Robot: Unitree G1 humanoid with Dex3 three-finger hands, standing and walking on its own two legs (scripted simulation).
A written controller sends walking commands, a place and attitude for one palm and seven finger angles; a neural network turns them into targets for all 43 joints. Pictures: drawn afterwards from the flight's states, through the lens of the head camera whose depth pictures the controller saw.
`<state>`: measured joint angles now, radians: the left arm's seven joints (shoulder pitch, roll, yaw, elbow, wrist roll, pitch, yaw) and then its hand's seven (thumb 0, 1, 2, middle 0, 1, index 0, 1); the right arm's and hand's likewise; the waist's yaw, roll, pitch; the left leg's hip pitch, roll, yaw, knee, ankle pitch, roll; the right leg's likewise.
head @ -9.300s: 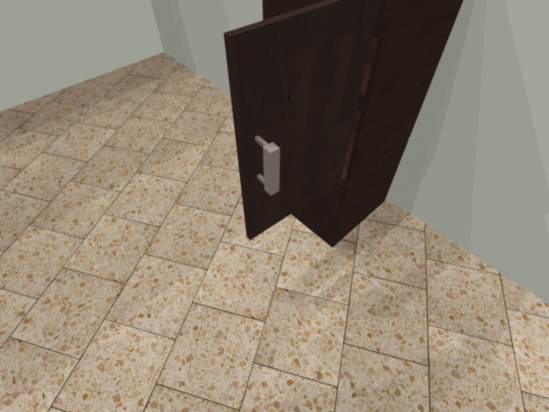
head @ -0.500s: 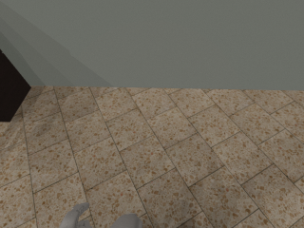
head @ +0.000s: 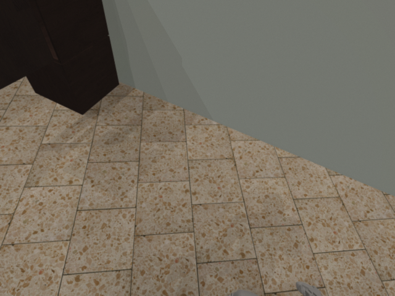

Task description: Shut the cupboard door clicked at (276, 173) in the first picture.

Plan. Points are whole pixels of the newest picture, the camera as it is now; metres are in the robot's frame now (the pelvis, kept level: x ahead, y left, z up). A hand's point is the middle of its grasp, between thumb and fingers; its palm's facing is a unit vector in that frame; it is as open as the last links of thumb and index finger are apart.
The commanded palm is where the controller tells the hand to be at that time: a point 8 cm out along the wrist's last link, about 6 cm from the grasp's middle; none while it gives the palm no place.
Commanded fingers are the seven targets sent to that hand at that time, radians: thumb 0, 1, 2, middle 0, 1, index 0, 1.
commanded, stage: walk to a spot facing it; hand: left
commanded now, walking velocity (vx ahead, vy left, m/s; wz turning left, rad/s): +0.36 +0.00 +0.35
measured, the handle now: out of the picture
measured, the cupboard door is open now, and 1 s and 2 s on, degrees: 86 86 86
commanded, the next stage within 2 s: turn to face it in 1.60 s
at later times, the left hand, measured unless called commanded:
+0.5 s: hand (153, 225) +0.29 +0.13 -0.14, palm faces +0.15 -0.97 -0.19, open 7.3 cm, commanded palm none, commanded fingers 0.00 0.90 0.90 -0.20 -0.30 -0.20 -0.30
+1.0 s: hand (146, 251) +0.23 +0.14 -0.18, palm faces +0.45 -0.89 -0.11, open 7.4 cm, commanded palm none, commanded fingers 0.00 0.90 0.90 -0.20 -0.30 -0.20 -0.30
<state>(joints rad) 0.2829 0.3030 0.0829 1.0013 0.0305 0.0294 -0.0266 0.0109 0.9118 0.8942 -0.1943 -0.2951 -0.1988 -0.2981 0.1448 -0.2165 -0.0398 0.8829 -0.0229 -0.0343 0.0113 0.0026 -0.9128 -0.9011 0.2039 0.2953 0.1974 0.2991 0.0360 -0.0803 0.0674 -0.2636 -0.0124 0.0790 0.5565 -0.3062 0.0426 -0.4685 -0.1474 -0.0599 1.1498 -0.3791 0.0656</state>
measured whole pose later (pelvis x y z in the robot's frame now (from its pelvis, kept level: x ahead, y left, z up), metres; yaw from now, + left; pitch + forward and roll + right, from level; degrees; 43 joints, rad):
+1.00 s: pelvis +0.39 +0.05 -0.01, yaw +21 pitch -1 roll +0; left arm 0.46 0.13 0.01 1.17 0.01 -0.03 -0.01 0.01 0.91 0.89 -0.20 -0.30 -0.20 -0.30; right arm 0.05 -0.16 -0.03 0.96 -0.02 -0.07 0.01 0.00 -0.91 -0.90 0.20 0.30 0.20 0.30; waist 0.05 -0.03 0.09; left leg -0.38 0.00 0.15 0.65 -0.25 0.09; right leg -0.21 -0.14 -0.12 1.08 -0.46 0.02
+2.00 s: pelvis +0.74 +0.16 -0.02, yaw +34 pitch +0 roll -1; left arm 0.32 0.21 0.04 1.05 0.01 0.01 0.00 0.00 0.91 0.89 -0.20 -0.30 -0.20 -0.30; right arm 0.07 -0.23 -0.05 0.93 -0.02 -0.01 0.01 0.00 -0.92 -0.90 0.20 0.29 0.19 0.30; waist 0.02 -0.05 0.08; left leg -0.43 0.01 0.13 0.67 -0.23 0.10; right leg -0.26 -0.12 -0.17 0.97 -0.56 0.05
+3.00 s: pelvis +0.79 +0.16 +0.00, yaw +63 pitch +0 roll +0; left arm 0.26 0.27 0.05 0.99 0.02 0.06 0.01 0.01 0.91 0.89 -0.20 -0.30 -0.20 -0.30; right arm 0.08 -0.21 -0.03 0.92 -0.02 0.01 -0.01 0.00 -0.91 -0.90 0.20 0.30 0.20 0.30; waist 0.04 -0.06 0.09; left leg -0.27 -0.01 0.03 0.57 -0.30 0.02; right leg -0.36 -0.09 -0.05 0.97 -0.54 0.05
